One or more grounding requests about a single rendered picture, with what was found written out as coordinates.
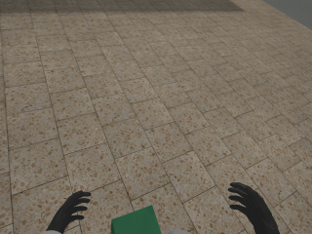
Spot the right robot hand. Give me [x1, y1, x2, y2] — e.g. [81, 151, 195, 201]
[227, 182, 280, 234]

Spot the carton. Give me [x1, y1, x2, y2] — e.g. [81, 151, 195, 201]
[110, 205, 162, 234]

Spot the left robot hand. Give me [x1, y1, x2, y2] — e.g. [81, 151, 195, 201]
[46, 190, 92, 234]

